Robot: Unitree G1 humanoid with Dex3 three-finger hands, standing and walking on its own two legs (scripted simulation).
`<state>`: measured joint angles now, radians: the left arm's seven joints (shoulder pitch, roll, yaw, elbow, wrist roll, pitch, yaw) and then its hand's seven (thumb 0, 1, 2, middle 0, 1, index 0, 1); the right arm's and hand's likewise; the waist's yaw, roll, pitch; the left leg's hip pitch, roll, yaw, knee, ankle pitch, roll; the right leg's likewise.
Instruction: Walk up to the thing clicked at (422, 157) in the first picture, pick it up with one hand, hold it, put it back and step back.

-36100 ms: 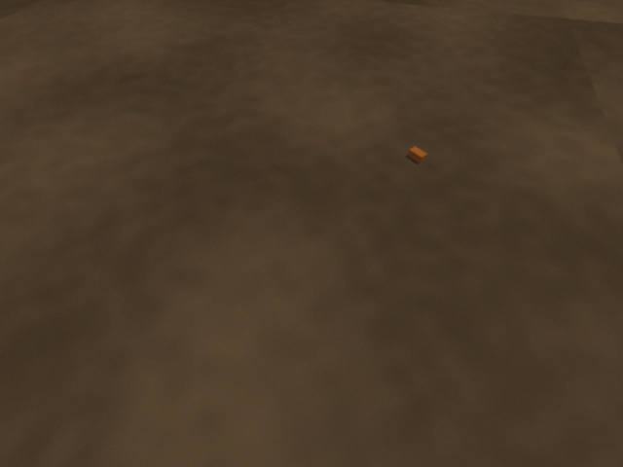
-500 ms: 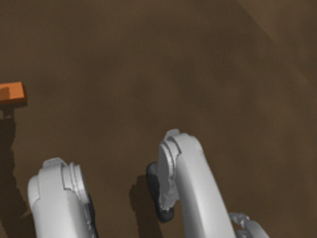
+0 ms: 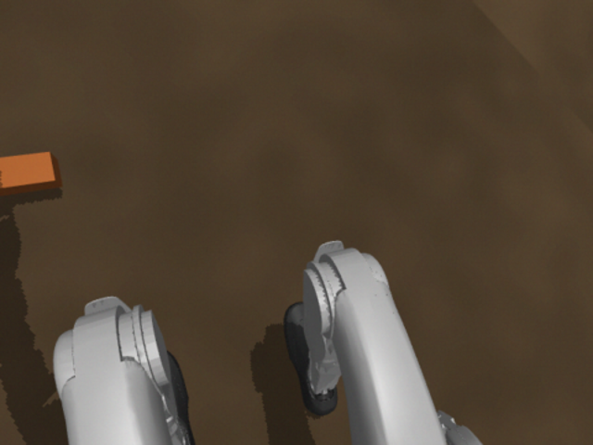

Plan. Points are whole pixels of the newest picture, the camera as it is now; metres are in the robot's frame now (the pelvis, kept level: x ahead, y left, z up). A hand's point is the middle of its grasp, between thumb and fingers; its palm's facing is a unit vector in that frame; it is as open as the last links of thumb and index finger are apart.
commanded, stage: home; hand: left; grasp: from above
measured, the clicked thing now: (24, 173) +0.52 +0.31 -0.32
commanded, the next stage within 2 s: none
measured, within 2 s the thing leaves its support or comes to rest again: neither
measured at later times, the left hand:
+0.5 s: hand out of the picture +0.33 +0.30 +0.07, palm faces -0.16 -0.75 -0.64, open 7.5 cm
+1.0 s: hand out of the picture +0.25 +0.22 +0.26, palm faces +0.22 -0.95 -0.23, open 7.4 cm
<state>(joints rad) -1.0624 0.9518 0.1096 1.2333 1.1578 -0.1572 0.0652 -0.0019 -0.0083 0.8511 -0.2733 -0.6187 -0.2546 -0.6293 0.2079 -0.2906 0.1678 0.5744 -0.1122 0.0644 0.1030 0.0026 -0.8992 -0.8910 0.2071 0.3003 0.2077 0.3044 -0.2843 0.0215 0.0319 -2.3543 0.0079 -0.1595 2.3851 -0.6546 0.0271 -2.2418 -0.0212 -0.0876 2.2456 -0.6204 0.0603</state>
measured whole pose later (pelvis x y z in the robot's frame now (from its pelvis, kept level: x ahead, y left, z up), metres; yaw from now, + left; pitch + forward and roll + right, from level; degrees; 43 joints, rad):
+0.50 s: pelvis +0.01 +0.00 +0.17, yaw +7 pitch +32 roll -7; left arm -0.29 0.51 0.06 0.47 0.38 0.13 -0.02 0.00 0.88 0.89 -0.22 -0.30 -0.21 -0.30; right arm 0.08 -0.27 0.01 0.56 0.03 0.01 0.02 0.01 -0.91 -0.89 0.20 0.30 0.21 0.30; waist -0.07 0.04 -0.18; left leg -1.77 0.02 -0.08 1.85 -0.64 0.01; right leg -1.70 -0.04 -0.05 1.76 -0.61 0.05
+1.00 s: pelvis +0.07 -0.01 +0.34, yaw +10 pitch +17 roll -4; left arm 0.28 0.25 0.07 0.05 -0.07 0.42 0.08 0.01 0.90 0.90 -0.21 -0.30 -0.20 -0.30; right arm 0.25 -0.22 0.06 0.55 0.04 -0.15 -0.17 0.01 -0.91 -0.89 0.21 0.30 0.21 0.30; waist -0.07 0.04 -0.16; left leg -0.97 0.05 -0.06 1.21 -0.53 -0.01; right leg -0.92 -0.02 -0.07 1.13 -0.50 0.02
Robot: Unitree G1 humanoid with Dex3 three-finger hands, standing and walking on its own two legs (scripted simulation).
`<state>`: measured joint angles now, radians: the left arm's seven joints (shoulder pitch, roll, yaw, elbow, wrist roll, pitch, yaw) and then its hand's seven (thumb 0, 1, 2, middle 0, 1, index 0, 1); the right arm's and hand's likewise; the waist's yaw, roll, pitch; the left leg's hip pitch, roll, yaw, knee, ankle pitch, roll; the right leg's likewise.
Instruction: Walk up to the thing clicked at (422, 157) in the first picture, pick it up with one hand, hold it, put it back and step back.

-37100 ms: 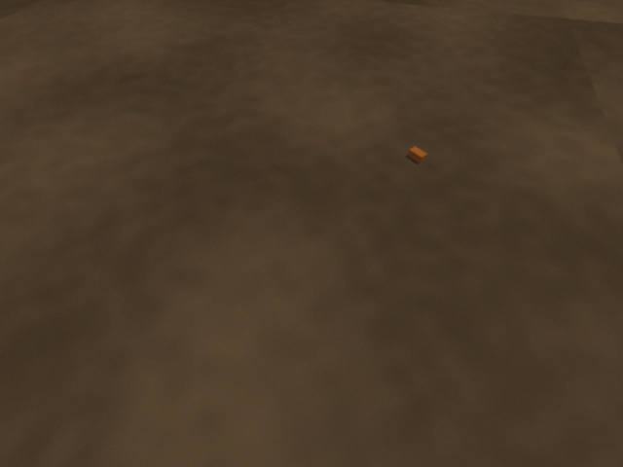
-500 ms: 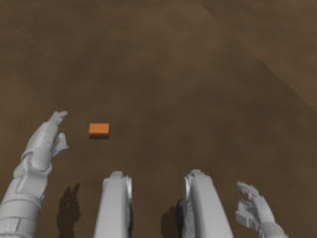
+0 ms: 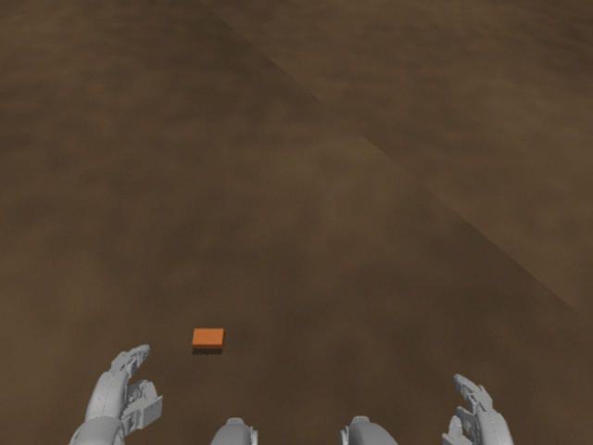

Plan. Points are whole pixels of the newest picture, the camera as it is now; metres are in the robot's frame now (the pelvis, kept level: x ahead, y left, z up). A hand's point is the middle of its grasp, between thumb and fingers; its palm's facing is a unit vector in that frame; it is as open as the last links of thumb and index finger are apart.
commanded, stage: home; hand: left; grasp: from above
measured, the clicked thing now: (209, 338) +0.50 +0.24 -0.66
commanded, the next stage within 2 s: none
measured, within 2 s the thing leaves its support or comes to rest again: neither
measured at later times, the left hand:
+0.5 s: hand (134, 437) +0.17 +0.19 -0.01, palm faces +0.08 -0.98 -0.20, open 7.4 cm
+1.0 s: hand (139, 429) +0.18 +0.19 -0.01, palm faces +0.06 -0.98 -0.20, open 7.4 cm
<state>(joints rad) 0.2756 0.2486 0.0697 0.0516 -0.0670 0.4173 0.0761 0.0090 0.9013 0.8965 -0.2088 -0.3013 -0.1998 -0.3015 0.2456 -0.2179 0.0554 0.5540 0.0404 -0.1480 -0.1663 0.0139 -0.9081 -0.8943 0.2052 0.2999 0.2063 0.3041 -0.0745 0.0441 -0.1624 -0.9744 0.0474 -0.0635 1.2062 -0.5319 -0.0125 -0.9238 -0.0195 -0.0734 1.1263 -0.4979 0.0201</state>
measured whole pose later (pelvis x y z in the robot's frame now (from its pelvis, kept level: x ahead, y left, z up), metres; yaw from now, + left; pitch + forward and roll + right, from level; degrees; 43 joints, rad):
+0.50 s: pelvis +0.02 +0.01 +0.04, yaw +1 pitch +10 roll -3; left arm 0.49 0.23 0.03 -0.12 -0.05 0.45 0.02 0.01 0.90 0.90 -0.20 -0.30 -0.20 -0.30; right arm 0.25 -0.22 0.05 0.53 0.01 -0.24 -0.18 0.01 -0.91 -0.89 0.21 0.30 0.21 0.30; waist -0.03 0.05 -0.15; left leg -0.70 0.03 -0.06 1.01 -0.49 0.00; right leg -0.64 -0.03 -0.07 0.93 -0.45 0.03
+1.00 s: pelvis +0.02 +0.01 +0.04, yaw +1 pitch +10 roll -3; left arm 0.49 0.23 0.03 -0.12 -0.06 0.45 0.02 0.01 0.90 0.90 -0.20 -0.30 -0.20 -0.30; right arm 0.29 -0.22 0.04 0.55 0.01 -0.24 -0.19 0.02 -0.90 -0.89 0.21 0.30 0.21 0.30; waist -0.04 0.05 -0.15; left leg -0.69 0.04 -0.04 1.01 -0.49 0.00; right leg -0.64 -0.03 -0.06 0.93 -0.45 0.03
